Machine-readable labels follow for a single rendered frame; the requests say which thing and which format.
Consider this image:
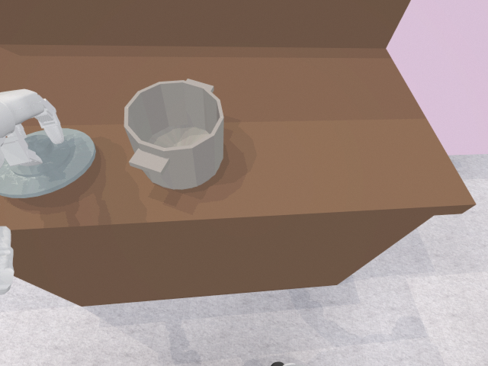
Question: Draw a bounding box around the knob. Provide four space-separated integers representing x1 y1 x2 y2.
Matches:
24 135 54 159

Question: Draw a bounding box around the pot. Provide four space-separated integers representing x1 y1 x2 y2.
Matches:
124 79 224 190

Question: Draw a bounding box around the robot left forearm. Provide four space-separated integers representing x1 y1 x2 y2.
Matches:
0 102 15 168

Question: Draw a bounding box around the lid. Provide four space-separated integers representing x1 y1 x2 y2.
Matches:
0 128 96 198

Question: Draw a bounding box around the table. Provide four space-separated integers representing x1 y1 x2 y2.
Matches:
0 0 476 307

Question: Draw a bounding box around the robot left hand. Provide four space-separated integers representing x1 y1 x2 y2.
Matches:
0 89 64 166

